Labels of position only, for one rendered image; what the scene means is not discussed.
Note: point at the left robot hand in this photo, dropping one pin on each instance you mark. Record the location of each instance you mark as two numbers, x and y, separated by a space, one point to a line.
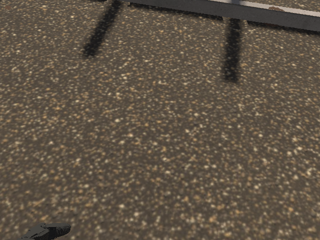
45 231

